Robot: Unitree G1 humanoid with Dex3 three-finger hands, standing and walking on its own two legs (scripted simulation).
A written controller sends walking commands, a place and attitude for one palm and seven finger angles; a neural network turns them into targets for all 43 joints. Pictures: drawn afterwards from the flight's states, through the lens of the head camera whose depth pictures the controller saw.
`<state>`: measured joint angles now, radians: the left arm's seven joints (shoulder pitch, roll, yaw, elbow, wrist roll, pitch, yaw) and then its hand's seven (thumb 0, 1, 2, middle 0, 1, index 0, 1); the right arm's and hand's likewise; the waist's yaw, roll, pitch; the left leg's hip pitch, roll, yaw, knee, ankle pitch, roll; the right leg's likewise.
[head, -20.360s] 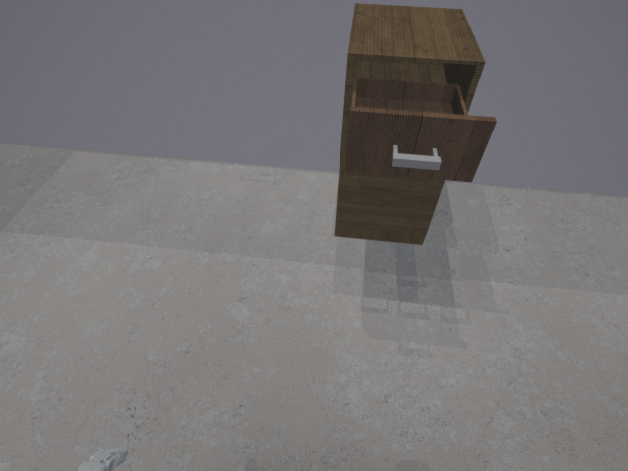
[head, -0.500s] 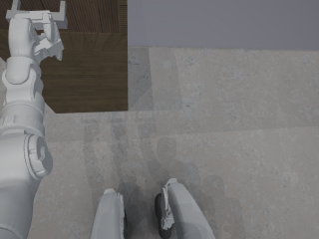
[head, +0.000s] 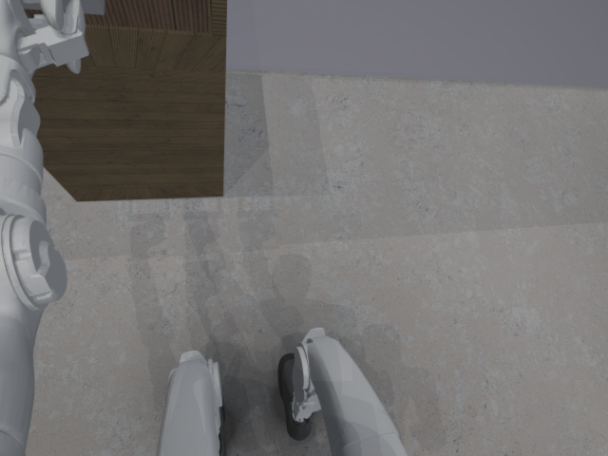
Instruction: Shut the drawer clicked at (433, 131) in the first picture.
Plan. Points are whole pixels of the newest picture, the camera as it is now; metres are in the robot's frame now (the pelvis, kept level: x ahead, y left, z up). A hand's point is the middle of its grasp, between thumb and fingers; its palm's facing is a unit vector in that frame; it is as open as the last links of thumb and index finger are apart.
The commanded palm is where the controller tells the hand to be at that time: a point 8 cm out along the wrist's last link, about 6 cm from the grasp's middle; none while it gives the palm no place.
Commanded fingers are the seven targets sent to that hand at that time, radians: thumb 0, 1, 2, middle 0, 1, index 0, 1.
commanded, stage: pull the fist back off the drawer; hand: left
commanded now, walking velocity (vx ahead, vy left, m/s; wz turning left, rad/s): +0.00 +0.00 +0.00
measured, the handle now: out of the picture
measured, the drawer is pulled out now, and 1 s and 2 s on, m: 0.00 0.00 0.00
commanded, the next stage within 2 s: draw the hand back to the body in 0.66 s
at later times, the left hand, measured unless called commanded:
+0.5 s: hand (82, 37) +0.58 +0.17 +0.07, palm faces -0.03 -1.00 -0.04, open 3.0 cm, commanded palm +0.56 +0.19 +0.07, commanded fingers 0.00 0.90 0.90 -1.40 -1.60 -1.40 -1.60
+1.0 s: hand (44, 57) +0.52 +0.18 +0.11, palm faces -0.03 -1.00 -0.06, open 3.2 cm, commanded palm +0.48 +0.23 +0.12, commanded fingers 0.00 0.90 0.90 -1.40 -1.60 -1.40 -1.60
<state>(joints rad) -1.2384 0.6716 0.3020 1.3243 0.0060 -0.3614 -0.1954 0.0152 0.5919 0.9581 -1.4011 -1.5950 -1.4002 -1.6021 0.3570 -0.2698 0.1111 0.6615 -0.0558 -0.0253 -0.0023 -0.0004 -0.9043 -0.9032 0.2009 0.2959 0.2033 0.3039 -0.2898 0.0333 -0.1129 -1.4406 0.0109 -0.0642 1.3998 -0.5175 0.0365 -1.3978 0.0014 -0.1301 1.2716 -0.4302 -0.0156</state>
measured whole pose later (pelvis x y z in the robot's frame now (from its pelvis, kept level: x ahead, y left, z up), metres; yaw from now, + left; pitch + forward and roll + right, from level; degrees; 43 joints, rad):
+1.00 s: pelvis +0.07 +0.00 +0.07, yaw -1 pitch +25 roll -3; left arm -0.48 0.38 0.33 0.62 -0.17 -0.32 -0.24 0.02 0.88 0.90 -1.40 -1.59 -1.40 -1.60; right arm 0.35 -0.24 0.03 0.53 0.02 0.10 0.04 0.00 -0.91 -0.90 0.20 0.30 0.20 0.30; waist -0.13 0.04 -0.13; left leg -0.99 0.03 0.01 1.09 -0.54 0.03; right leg -1.00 0.03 -0.04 1.02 -0.45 -0.01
